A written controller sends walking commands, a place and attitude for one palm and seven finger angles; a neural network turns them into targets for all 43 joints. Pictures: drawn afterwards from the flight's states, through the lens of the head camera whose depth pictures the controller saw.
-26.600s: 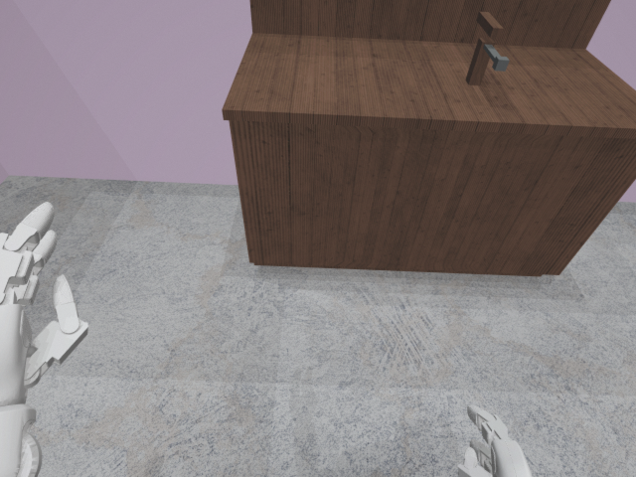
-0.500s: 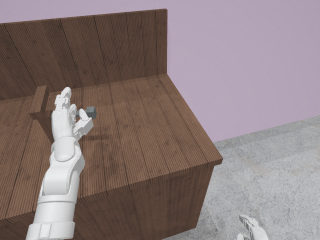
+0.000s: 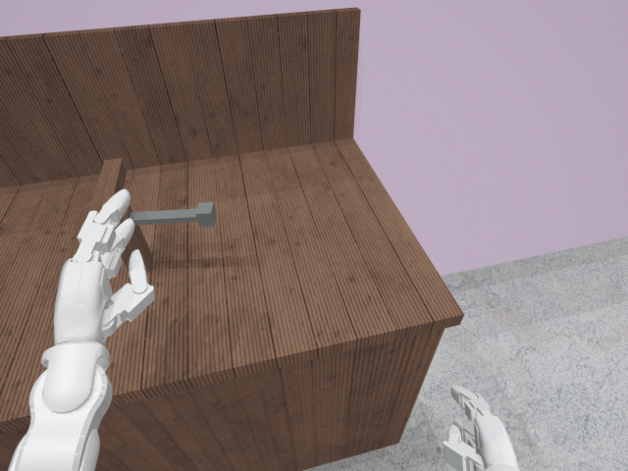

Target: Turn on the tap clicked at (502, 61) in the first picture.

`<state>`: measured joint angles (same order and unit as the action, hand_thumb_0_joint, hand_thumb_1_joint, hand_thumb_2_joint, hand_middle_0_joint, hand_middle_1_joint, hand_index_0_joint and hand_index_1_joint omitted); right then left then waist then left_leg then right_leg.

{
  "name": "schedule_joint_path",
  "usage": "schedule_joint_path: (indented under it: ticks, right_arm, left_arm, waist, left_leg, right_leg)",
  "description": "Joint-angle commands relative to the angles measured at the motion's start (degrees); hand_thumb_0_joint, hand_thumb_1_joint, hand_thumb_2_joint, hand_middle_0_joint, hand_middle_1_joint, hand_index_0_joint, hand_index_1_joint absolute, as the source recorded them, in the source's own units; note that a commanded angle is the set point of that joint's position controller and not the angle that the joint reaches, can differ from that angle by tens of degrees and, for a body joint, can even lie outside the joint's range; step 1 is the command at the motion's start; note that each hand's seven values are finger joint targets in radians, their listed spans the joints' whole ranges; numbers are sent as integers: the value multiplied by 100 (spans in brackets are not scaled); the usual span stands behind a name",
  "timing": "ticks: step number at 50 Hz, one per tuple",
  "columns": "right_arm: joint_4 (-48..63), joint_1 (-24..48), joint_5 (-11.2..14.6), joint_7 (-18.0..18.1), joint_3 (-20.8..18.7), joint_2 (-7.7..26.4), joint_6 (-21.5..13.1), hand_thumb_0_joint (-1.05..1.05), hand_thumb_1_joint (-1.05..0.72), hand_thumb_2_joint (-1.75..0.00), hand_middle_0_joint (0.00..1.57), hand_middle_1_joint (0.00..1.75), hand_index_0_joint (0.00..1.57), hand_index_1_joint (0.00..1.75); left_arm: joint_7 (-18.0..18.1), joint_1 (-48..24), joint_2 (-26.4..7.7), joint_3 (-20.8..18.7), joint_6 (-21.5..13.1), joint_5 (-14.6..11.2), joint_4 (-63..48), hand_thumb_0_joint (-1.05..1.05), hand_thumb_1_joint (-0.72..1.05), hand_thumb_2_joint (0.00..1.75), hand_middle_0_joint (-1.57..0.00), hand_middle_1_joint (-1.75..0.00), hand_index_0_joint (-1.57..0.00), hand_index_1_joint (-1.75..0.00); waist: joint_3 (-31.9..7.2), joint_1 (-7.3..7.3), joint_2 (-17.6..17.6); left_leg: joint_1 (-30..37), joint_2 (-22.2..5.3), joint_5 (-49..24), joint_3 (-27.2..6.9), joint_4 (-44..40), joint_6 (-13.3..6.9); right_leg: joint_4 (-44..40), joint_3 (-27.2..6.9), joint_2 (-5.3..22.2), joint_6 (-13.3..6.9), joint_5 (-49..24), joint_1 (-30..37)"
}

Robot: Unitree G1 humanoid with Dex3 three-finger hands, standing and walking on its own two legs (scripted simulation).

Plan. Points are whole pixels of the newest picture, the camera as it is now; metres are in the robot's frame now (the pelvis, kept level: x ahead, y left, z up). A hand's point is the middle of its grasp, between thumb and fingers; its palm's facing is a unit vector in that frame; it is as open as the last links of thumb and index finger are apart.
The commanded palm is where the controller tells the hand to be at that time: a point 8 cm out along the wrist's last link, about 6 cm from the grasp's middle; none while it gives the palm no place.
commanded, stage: draw the hand back beside the body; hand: left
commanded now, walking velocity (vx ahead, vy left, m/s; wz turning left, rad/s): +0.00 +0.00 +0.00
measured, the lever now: (206, 214) +0.46 +0.23 +0.08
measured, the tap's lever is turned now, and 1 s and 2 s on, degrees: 80 80 80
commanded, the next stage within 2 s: step back with the hand held close in 0.72 s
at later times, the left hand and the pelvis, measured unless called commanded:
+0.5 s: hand (84, 342) +0.19 +0.25 +0.15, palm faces +0.41 -0.84 -0.35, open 7.5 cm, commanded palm +0.15 +0.28 +0.17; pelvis +0.00 +0.00 +0.00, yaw +1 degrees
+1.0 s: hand (62, 328) +0.19 +0.26 +0.17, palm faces +0.43 -0.82 -0.37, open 7.5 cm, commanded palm +0.14 +0.29 +0.17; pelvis -0.01 +0.01 +0.00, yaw +1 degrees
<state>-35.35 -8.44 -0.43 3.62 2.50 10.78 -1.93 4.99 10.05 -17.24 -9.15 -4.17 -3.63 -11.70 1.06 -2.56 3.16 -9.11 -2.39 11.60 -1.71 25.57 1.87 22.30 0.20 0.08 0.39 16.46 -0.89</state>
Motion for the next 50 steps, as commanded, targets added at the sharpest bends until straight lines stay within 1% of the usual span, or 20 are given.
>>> schedule_joint_path:
  ticks: [1, 4, 7, 12, 14, 16, 18, 20, 22, 24, 25, 31, 33, 36, 41, 42, 43, 44, 46, 50]
  right_arm:
    - [887, 773, 5, 51, -245, 701, -299, 0, -90, -90, 20, 30, 20, 30]
    - [873, 784, -1, 57, -261, 733, -346, 0, -90, -90, 20, 30, 20, 30]
    - [849, 795, 1, 64, -257, 737, -362, 0, -90, -90, 20, 30, 20, 30]
    - [858, 801, -13, 71, -267, 737, -439, 0, -90, -90, 20, 30, 20, 30]
    - [861, 783, -14, 67, -295, 760, -472, 0, -90, -90, 20, 30, 20, 30]
    - [846, 774, -19, 73, -286, 741, -465, 0, -90, -90, 20, 30, 20, 30]
    - [847, 751, -19, 67, -301, 757, -476, 0, -90, -90, 20, 30, 20, 30]
    - [844, 784, -14, 71, -301, 754, -471, 0, -90, -90, 20, 30, 20, 30]
    - [870, 773, -10, 72, -316, 752, -505, 0, -90, -90, 20, 30, 20, 30]
    - [855, 782, -19, 97, -312, 770, -547, 0, -90, -90, 20, 30, 20, 30]
    - [832, 805, -12, 106, -302, 775, -556, 0, -90, -90, 20, 30, 20, 30]
    - [780, 799, -22, 137, -302, 776, -617, 0, -90, -90, 20, 30, 20, 30]
    - [790, 811, -25, 134, -314, 791, -619, 0, -90, -90, 20, 30, 20, 30]
    - [788, 809, -29, 128, -303, 763, -626, 0, -90, -90, 20, 30, 20, 30]
    - [810, 815, -25, 126, -307, 759, -613, 0, -90, -90, 20, 30, 20, 30]
    - [816, 812, -24, 132, -318, 782, -623, 0, -90, -90, 20, 30, 20, 30]
    - [985, 755, 35, 148, -248, 747, -514, 0, -90, -90, 20, 30, 20, 30]
    - [752, 689, -9, 155, -221, 683, -446, 0, -90, -90, 20, 30, 20, 30]
    - [874, 628, 2, 154, -294, 734, -364, 0, -90, -90, 20, 30, 20, 30]
    - [1107, 536, 51, 160, -368, 840, -296, 0, -90, -90, 20, 30, 20, 30]
  left_arm:
    - [78, -892, -858, -561, -400, 43, -1582, 0, 90, 90, -19, -27, -19, -27]
    - [92, -802, -887, -570, -381, 45, -1702, 0, 90, 90, -19, -28, -19, -28]
    - [117, -681, -877, -590, -399, 67, -1864, 0, 90, 90, -19, -29, -19, -29]
    - [168, -127, -999, -802, -459, 61, -2132, 0, 90, 90, -20, -30, -20, -30]
    - [170, 153, -1052, -917, -467, 33, -2173, 0, 90, 90, -20, -30, -20, -30]
    - [174, 385, -1056, -1001, -478, 46, -2239, 0, 90, 90, -20, -30, -20, -30]
    - [159, 663, -1068, -1077, -455, 9, -2192, 0, 90, 90, -20, -30, -20, -30]
    - [146, 795, -1143, -1175, -429, 5, -2268, 0, 90, 90, -20, -30, -20, -30]
    - [149, 851, -1133, -1177, -482, 12, -2479, 0, 90, 90, -20, -30, -20, -30]
    - [155, 685, -1088, -1090, -478, 15, -2410, 0, 90, 90, -20, -30, -20, -30]
    - [164, 514, -1075, -1067, -476, 29, -2458, 0, 90, 90, -20, -30, -20, -30]
    - [200, 547, -996, -1016, -507, 50, -2198, 0, 90, 90, -20, -30, -20, -30]
    - [192, 605, -1032, -1063, -515, 32, -2151, 0, 90, 90, -20, -30, -20, -30]
    - [192, 576, -1066, -1097, -553, 54, -2308, 0, 90, 90, -20, -30, -20, -30]
    - [167, 661, -1058, -1116, -541, 28, -2241, 0, 90, 90, -20, -30, -20, -30]
    - [204, 397, -1339, -1358, -588, 17, -2520, 0, 90, 90, -20, -30, -20, -30]
    - [245, -296, -2014, -2086, -741, -58, -2981, 0, 90, 90, -20, -30, -20, -30]
    - [160, 226, -1490, -1712, -759, -23, -2332, 0, 90, 90, -20, -30, -20, -30]
    - [95, 658, -1245, -1534, -759, 14, -2214, 0, 90, 90, -20, -30, -20, -30]
    - [55, 1263, -1116, -1429, -698, -19, -2296, 0, 90, 90, -20, -30, -20, -30]
  waist:
    - [-692, -34, -37]
    - [-645, -20, -110]
    - [-668, -31, 139]
    - [-669, -92, 149]
    - [-632, -112, -35]
    - [-653, -132, 123]
    - [-541, -134, -46]
    - [-406, -135, 126]
    - [-473, -131, 163]
    - [-405, -91, -43]
    - [-382, -76, 224]
    - [-361, -102, 88]
    - [-310, -125, -117]
    - [-395, -134, 147]
    - [-304, -127, 8]
    - [-488, -158, 84]
    - [-145, -31, 88]
    - [-187, 55, -168]
    - [-533, 51, -251]
    - [-979, 27, 51]
  left_leg:
    - [837, 66, -1009, 126, -210, -303]
    - [840, 66, -910, 119, -218, -326]
    - [844, 77, -841, 80, -236, -307]
    - [761, 82, -758, 36, -252, -297]
    - [683, 68, -755, 27, -236, -300]
    - [672, 81, -823, 42, -210, -298]
    - [589, 65, -837, 43, -175, -301]
    - [561, 71, -781, 42, -176, -307]
    - [586, 64, -706, 43, -146, -299]
    - [578, 71, -641, 35, -142, -317]
    - [620, 91, -585, 46, -154, -311]
    - [630, 114, -478, 27, -142, -334]
    - [551, 108, -439, 14, -148, -343]
    - [584, 119, -506, 20, -143, -326]
    - [542, 97, -478, 39, -153, -334]
    - [572, 108, -519, 32, -146, -337]
    - [206, 4, -496, 24, 259, -432]
    - [96, 15, -622, -43, 470, -432]
    - [186, -69, -1097, -59, 517, -426]
    - [192, -189, -1846, -146, 449, -442]
  right_leg:
    - [-401, 276, -65, -219, -1525, -676]
    - [-430, 250, -41, -199, -1428, -713]
    - [-437, 239, -33, -223, -1283, -695]
    - [-419, 263, -32, -236, -1176, -650]
    - [-408, 274, -29, -227, -1194, -639]
    - [-404, 284, -30, -242, -1249, -615]
    - [-411, 295, -31, -223, -1292, -642]
    - [-456, 256, -16, -224, -1229, -701]
    - [-448, 261, -15, -223, -1151, -724]
    - [-457, 274, -14, -199, -1094, -798]
    - [-475, 248, -16, -217, -1022, -825]
    - [-459, 259, -16, -220, -909, -849]
    - [-475, 261, -18, -212, -881, -838]
    - [-451, 251, -19, -236, -946, -791]
    - [-473, 253, -18, -216, -931, -833]
    - [-473, 244, -10, -227, -982, -729]
    - [-580, -176, 257, -178, -1760, -1292]
    - [-488, -76, 398, -170, -2077, -1324]
    - [-210, -44, 431, -152, -2406, -1273]
    - [121, 84, 330, -73, -2164, -1260]
